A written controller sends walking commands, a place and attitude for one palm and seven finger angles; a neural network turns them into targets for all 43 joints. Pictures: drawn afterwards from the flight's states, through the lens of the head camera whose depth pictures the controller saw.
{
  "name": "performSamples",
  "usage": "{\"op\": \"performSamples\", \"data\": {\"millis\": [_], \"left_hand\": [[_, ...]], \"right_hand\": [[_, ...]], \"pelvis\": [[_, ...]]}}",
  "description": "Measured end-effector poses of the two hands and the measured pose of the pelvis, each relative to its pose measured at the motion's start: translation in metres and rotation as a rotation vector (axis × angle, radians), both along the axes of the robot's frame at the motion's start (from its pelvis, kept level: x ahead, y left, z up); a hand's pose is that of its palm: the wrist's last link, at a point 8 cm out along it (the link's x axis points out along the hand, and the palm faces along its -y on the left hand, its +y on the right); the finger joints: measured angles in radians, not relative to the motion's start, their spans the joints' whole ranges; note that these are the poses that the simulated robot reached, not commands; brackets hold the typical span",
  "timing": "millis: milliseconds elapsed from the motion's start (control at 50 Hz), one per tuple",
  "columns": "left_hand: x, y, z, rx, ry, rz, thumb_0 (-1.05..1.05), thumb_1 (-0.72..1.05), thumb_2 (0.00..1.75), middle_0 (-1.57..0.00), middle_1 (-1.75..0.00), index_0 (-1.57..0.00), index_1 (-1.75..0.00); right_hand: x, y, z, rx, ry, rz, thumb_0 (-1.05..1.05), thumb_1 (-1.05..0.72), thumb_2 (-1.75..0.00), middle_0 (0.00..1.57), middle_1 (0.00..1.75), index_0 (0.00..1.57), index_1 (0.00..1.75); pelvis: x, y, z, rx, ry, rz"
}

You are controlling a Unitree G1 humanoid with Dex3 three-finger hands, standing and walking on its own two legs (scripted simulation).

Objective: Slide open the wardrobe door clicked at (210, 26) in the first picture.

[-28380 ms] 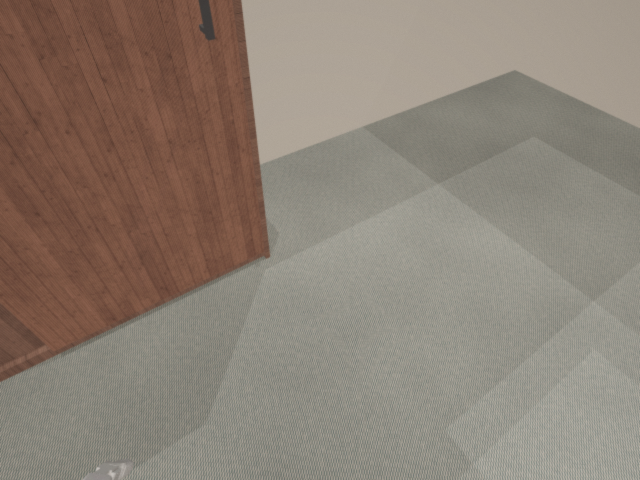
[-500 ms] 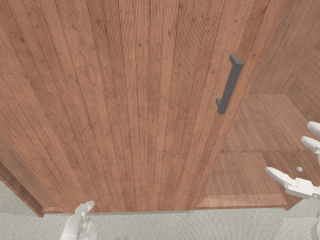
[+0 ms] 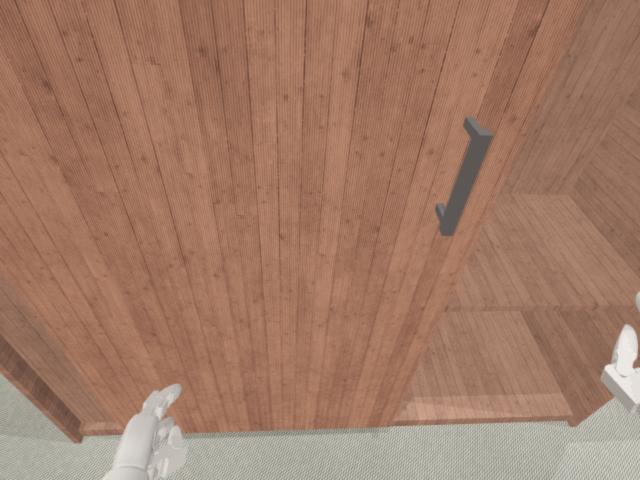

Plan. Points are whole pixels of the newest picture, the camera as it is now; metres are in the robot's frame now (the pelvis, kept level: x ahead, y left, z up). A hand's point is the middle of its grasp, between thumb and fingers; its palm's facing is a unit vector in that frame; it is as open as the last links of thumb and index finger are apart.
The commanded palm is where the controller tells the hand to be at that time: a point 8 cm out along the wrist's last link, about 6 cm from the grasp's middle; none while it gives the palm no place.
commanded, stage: draw the hand back to the body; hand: right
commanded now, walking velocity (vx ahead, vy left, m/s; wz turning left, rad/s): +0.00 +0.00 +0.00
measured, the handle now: (458, 179) +0.43 -0.19 +0.19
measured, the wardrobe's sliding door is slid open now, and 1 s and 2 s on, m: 0.60 0.60 0.60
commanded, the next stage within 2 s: step back with the hand held close in 0.20 s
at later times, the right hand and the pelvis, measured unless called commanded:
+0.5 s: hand (593, 359) +0.19 -0.26 +0.15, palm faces +0.42 +0.81 -0.41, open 7.4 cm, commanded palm +0.14 -0.30 +0.17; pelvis -0.01 +0.00 +0.00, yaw +1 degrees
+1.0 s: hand out of the picture +0.13 -0.29 +0.15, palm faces +0.46 +0.78 -0.42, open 7.4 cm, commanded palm +0.07 -0.33 +0.17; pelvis -0.08 -0.03 -0.02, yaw +2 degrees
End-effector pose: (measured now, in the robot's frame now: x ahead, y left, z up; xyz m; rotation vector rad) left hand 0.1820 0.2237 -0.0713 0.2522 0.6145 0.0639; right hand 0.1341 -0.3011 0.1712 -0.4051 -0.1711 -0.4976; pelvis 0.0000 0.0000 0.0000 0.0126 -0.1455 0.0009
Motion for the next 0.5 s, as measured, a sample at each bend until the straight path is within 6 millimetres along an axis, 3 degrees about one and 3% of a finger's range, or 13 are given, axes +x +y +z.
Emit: {"op": "performSamples", "data": {"millis": [360, 500], "left_hand": [[-0.011, 0.003, -0.007, -0.016, 0.031, 0.014, 0.02, 0.9, 0.9, -0.2, -0.3, -0.21, -0.3], [-0.023, 0.009, -0.007, 0.002, 0.049, 0.078, 0.02, 0.9, 0.9, -0.2, -0.3, -0.21, -0.3]], "right_hand": [[0.005, 0.006, 0.001, -0.016, 0.01, 0.023, 0.01, -0.89, -0.9, 0.21, 0.3, 0.21, 0.3], [0.017, 0.005, -0.001, -0.071, 0.03, 0.081, 0.01, -0.89, -0.9, 0.21, 0.3, 0.21, 0.3]], "pelvis": [[-0.001, 0.005, 0.0, 0.001, 0.008, 0.006], [-0.01, -0.004, -0.005, 0.008, 0.096, 0.027]]}}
